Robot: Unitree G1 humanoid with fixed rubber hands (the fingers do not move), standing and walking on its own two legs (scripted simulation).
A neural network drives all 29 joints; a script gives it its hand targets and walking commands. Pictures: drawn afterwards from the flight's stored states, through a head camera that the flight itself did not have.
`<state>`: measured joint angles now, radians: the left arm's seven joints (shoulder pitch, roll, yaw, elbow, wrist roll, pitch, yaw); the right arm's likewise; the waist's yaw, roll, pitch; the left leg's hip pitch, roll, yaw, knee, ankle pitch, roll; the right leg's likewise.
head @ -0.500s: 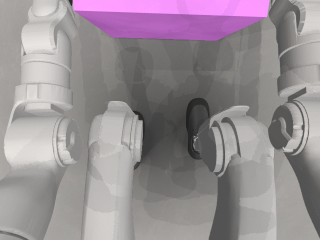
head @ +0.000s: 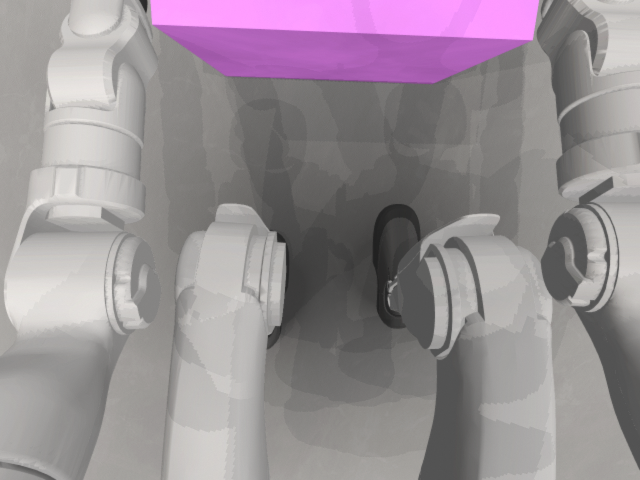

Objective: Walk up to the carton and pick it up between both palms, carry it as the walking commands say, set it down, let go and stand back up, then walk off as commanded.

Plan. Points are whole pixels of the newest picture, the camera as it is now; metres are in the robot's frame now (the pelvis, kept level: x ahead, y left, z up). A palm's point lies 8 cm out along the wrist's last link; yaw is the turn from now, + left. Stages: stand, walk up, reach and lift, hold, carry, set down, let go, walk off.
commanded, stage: set down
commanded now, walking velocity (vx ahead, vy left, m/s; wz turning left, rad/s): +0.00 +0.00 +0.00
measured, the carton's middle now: out of the picture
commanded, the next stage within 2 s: none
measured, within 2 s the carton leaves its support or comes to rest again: rests again in 0.24 s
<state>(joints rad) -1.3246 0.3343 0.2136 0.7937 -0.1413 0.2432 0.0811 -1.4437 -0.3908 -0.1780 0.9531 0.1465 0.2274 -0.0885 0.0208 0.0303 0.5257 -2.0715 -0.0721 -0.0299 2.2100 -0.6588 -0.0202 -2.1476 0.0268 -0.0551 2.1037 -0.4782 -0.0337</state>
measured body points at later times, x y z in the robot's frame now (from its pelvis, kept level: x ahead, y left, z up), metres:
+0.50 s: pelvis +0.00 +0.00 -0.01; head +0.37 +0.01 +0.23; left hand +0.54 +0.20 -0.19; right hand +0.56 -0.18 -0.18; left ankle +0.10 +0.12 -0.35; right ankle +0.15 -0.10 -0.35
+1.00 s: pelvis +0.00 +0.00 -0.02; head +0.36 +0.00 +0.23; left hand +0.54 +0.20 -0.19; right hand +0.57 -0.18 -0.18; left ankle +0.10 +0.12 -0.35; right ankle +0.15 -0.10 -0.35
